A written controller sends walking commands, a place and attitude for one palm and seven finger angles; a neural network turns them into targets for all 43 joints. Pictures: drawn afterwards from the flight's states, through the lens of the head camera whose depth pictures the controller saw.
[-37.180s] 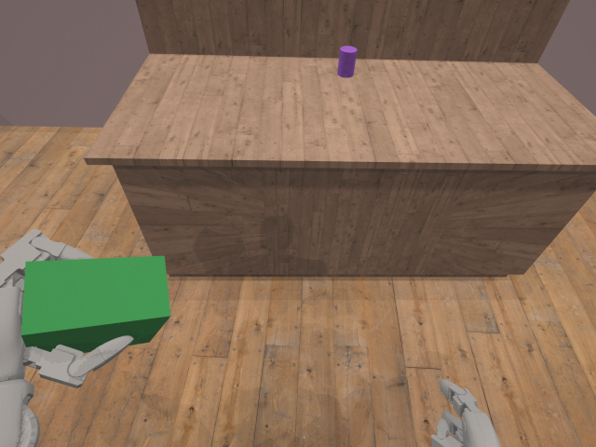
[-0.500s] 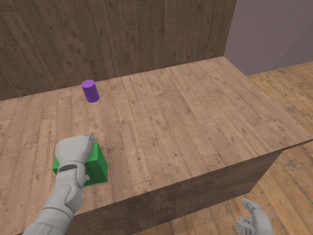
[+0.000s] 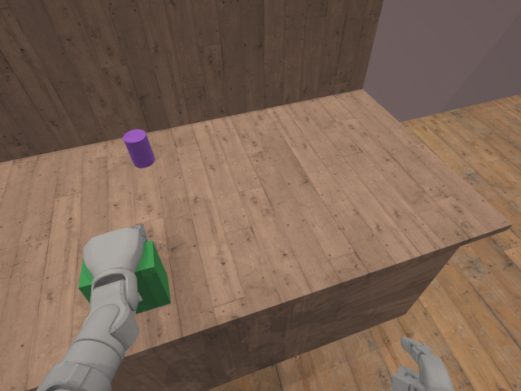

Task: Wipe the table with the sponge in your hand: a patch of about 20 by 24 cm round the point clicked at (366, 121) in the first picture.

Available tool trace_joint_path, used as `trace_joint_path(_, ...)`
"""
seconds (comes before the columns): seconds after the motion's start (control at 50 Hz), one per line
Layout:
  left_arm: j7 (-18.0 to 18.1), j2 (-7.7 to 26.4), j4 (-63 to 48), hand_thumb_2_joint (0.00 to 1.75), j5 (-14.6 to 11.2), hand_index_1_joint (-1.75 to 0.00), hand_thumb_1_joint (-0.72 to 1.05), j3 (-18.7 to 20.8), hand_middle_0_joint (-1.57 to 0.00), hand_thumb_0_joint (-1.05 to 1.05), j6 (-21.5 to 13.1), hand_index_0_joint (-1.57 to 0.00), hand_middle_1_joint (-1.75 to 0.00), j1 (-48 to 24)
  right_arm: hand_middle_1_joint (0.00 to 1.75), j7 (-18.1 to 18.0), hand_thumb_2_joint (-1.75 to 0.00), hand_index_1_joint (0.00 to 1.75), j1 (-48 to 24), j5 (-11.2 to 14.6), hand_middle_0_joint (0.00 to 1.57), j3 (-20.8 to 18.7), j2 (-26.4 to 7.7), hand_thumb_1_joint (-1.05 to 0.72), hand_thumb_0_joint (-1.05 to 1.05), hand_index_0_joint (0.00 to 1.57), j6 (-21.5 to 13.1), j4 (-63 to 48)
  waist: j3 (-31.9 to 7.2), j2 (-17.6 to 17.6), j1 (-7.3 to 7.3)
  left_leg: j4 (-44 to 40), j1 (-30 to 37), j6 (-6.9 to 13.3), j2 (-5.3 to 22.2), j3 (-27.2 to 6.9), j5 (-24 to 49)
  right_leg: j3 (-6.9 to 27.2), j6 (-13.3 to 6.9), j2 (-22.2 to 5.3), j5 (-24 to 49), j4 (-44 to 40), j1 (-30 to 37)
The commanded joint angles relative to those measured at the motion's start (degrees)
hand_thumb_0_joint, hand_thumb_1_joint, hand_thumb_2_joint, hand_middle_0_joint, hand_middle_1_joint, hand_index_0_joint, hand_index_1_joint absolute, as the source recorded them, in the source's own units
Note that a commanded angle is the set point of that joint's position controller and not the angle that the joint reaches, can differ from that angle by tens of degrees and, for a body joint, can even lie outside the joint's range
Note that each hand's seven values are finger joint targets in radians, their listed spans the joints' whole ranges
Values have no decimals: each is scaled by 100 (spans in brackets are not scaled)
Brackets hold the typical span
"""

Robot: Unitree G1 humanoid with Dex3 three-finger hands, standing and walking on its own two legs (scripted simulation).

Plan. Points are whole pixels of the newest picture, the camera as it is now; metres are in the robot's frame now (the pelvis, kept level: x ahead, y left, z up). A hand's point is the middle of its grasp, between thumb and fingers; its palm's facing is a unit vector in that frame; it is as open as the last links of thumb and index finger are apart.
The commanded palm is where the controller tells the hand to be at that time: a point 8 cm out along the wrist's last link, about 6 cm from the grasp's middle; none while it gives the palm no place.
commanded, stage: wipe forward along the first lane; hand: left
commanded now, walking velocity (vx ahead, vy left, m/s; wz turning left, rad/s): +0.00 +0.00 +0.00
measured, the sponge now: (131, 287) +0.29 +0.28 -0.06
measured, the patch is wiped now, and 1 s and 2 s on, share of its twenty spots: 0.15 0.40 0.50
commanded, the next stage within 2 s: slide across to the middle lane in 1.62 s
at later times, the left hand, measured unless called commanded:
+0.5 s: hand (130, 248) +0.34 +0.28 -0.01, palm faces -0.13 +0.00 -0.99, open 10.2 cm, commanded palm +0.33 +0.28 +0.02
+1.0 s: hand (127, 227) +0.39 +0.31 -0.01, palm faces -0.12 +0.02 -0.99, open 10.2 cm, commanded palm +0.38 +0.30 +0.02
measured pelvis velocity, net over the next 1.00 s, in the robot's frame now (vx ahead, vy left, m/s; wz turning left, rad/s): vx -0.04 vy -0.01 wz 0.00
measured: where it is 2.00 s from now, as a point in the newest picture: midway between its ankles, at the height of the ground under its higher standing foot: outside the picture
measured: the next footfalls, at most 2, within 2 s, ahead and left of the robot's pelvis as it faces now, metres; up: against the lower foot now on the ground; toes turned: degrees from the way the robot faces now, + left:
none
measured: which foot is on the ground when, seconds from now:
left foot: down 0.00-1.00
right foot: down 0.00-1.00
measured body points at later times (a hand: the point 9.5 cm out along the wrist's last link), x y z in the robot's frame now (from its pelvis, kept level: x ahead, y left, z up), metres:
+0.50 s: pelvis -0.02 -0.01 -0.01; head +0.02 -0.02 +0.44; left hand +0.34 +0.28 +0.05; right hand +0.12 -0.26 -0.14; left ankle +0.00 +0.09 -0.73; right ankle +0.02 -0.08 -0.73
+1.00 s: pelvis -0.04 -0.01 -0.03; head +0.04 -0.01 +0.41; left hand +0.39 +0.30 +0.05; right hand +0.04 -0.29 -0.15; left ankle +0.00 +0.09 -0.73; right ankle +0.02 -0.08 -0.73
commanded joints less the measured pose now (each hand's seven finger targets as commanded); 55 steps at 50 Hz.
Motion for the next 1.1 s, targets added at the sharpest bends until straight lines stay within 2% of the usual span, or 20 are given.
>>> trace_joint_path(0.0,163,1090,-595,130,164,-160,10,417,-120,0,-6,-120,-160,-1737,30,-65,-90,30,-779,22,20,-188,-727,-90,0,20,-233,-812,-1062,-329,-82,-284,172,-76,-2,-578,664,783,-136,-209,829,-390,500)
trace_joint_path(0.06,157,960,-329,130,228,-160,10,210,-120,0,-23,-120,-160,-2064,30,-99,-90,30,-690,28,20,-166,-698,-90,0,20,-219,-807,-989,-344,-170,-238,76,-63,0,-550,489,685,-110,-225,569,-378,309)
trace_joint_path(0.1,189,1284,-109,130,241,-160,10,503,-120,0,-70,-120,-160,-2327,30,-131,-90,30,-638,28,20,-170,-744,-90,0,20,-207,-730,-942,-418,-176,-244,-62,-61,-4,-578,325,716,-106,-211,323,-379,221)
trace_joint_path(0.16,195,1161,343,130,272,-160,10,349,-120,0,-188,-120,-160,-2549,30,-177,-90,30,-492,18,20,-152,-716,-90,0,20,-223,-693,-1023,-546,-255,-138,-223,-32,4,-510,172,669,-59,-249,199,-346,116)
trace_joint_path(0.2,203,1423,592,130,290,-160,10,576,-120,0,-251,-120,-160,-2657,30,-193,-90,30,-403,17,20,-159,-765,-90,0,20,-202,-635,-1092,-564,-256,-102,-364,-46,1,-520,85,722,-65,-235,128,-303,77)
trace_joint_path(0.28,223,1189,957,130,339,-160,10,297,-120,0,-417,-120,-160,-3022,30,-184,-90,30,-232,7,20,-157,-736,-90,0,20,-217,-638,-1278,-453,-352,75,-488,-41,27,-473,108,675,-39,-269,230,-183,-78)
trace_joint_path(0.3,253,1511,1067,130,357,-160,10,623,-120,0,-446,-120,-160,-2953,30,-182,-90,30,-190,4,20,-176,-776,-90,0,20,-207,-610,-1381,-428,-289,95,-542,-45,22,-494,129,718,-57,-242,235,-151,-46)
trace_joint_path(0.36,307,1382,1263,130,330,-160,10,480,-120,0,-561,-120,-160,-3107,30,-171,-90,30,-66,-3,20,-174,-755,-90,0,20,-211,-634,-1422,-537,-389,216,-758,-26,29,-432,136,688,1,-287,427,-96,-36)
trace_joint_path(0.4,371,1737,1464,130,306,-160,10,809,-120,0,-606,-120,-160,-3162,30,-165,-90,30,10,-1,20,-183,-804,-90,0,20,-214,-570,-1469,-615,-370,276,-974,-16,27,-429,29,801,4,-283,388,-78,5)
trace_joint_path(0.42,383,1585,1535,130,300,-160,10,632,-120,0,-624,-120,-160,-3207,30,-169,-90,30,76,-8,20,-180,-782,-90,0,20,-220,-585,-1460,-624,-427,313,-1046,2,22,-402,-12,737,37,-305,358,-61,-4)
trace_joint_path(0.5,470,1884,1760,130,329,-160,10,877,-120,0,-684,-120,-160,-3367,30,-144,-90,30,177,-3,20,-207,-833,-90,0,20,-238,-525,-1499,-598,-420,406,-1270,4,30,-391,-76,841,29,-309,349,-22,-67)
trace_joint_path(0.54,474,1735,1960,130,314,-160,10,673,-120,0,-680,-120,-160,-3450,30,-127,-90,30,293,10,20,-199,-826,-90,0,20,-255,-520,-1419,-649,-501,456,-1388,13,49,-361,-223,796,59,-337,164,-31,-162)
trace_joint_path(0.6,484,2120,2291,130,324,-160,10,889,-120,0,-675,-120,-160,-3658,30,-126,-90,30,368,19,20,-185,-892,-90,0,20,-259,-461,-1233,-663,-559,516,-1712,18,56,-350,-485,863,67,-336,-235,-72,-303)
trace_joint_path(0.68,491,2167,2503,130,406,-160,10,753,-120,0,-759,-120,-160,-3964,30,-127,-90,30,526,15,20,-195,-916,-90,0,20,-315,-468,-1280,-644,-663,649,-1916,29,67,-320,-744,914,84,-375,-658,-81,-486)
trace_joint_path(0.7,501,2422,2555,130,404,-160,10,962,-120,0,-780,-120,-160,-4056,30,-118,-90,30,564,14,20,-198,-939,-90,0,20,-322,-429,-1295,-578,-632,673,-1995,30,65,-326,-787,921,70,-345,-766,-70,-509)
trace_joint_path(0.72,498,2305,2544,130,425,-160,10,781,-120,0,-809,-120,-160,-4206,30,-122,-90,30,634,11,20,-203,-927,-90,0,20,-338,-446,-1393,-539,-707,732,-2005,36,81,-295,-797,919,90,-376,-756,-44,-498)
trace_joint_path(0.8,502,2575,2699,130,363,-160,10,979,-120,0,-864,-120,-160,-4367,30,-93,-90,30,749,15,20,-211,-942,-90,0,20,-383,-426,-1662,-380,-691,842,-2140,29,99,-291,-774,954,77,-370,-700,42,-439)
trace_joint_path(0.88,479,2869,2973,130,436,-160,10,984,-120,0,-858,-120,-160,-4634,30,-93,-90,30,870,16,20,-169,-1001,-90,0,20,-415,-431,-1524,-464,-807,939,-2426,39,100,-281,-1026,1022,100,-379,-1105,-10,-611)
trace_joint_path(0.96,438,2825,3118,130,528,-160,10,852,-120,0,-880,-120,-160,-4909,30,-56,-90,30,1030,6,20,-165,-1010,-90,0,20,-465,-412,-1614,-210,-884,984,-2346,52,133,-315,-961,832,89,-323,-919,158,-868)
trace_joint_path(1.08,337,3113,3303,130,429,-160,10,1041,-120,0,-910,-120,-160,-5020,30,-25,-90,30,1247,-6,20,-144,-1045,-90,0,20,-495,-404,-1991,-285,-868,1097,-2423,62,163,-311,-723,754,108,-284,-475,325,-718)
